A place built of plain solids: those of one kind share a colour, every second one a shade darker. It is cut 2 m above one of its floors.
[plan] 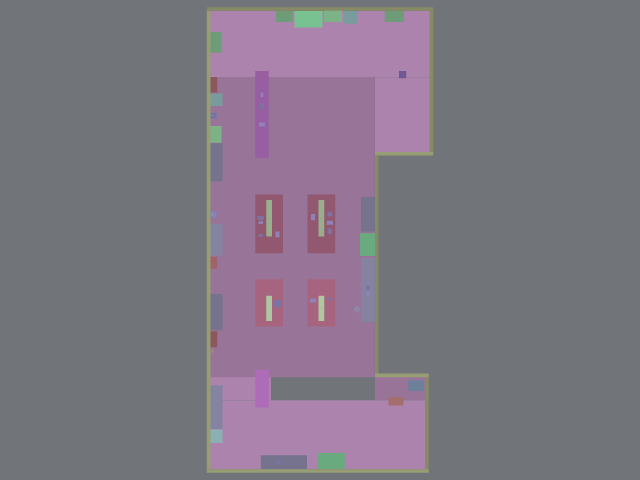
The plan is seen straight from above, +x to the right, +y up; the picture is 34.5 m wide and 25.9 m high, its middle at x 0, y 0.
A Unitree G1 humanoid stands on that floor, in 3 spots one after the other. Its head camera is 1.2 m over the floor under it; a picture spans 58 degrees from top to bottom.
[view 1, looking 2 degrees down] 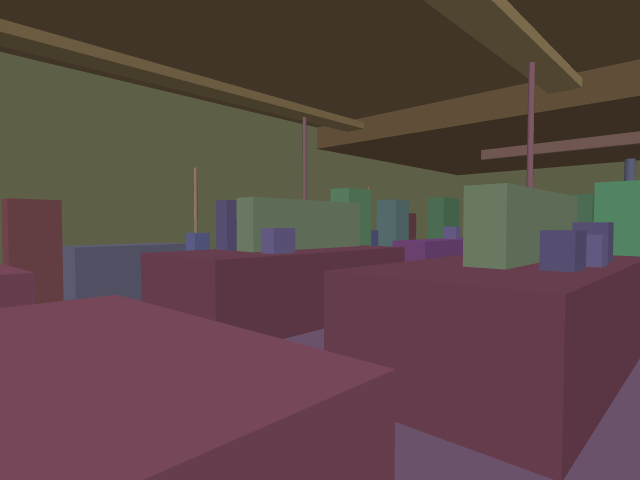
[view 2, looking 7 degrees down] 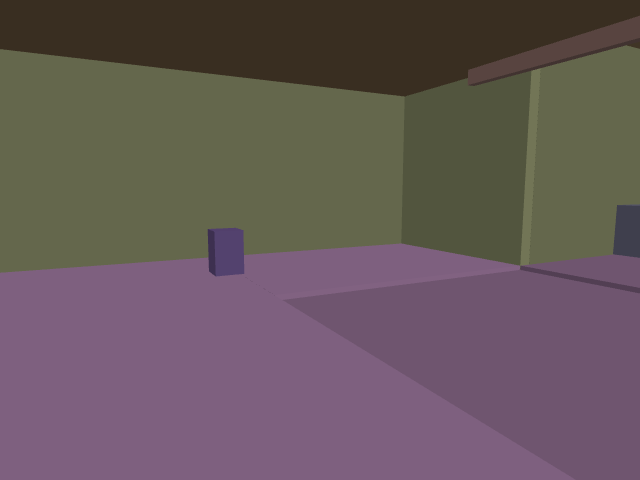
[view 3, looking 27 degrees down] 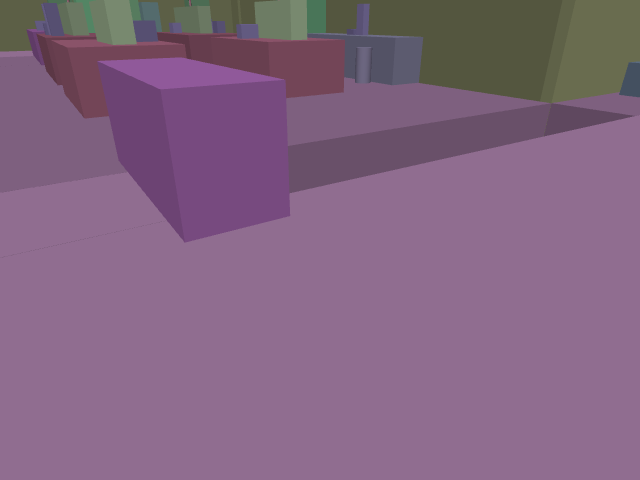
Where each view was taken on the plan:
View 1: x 1.35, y -2.92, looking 133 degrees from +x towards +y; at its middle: rack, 5.78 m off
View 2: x -1.48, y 10.47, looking -27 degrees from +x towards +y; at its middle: wall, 8.35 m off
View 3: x -4.07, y -11.41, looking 57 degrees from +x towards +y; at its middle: floor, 2.64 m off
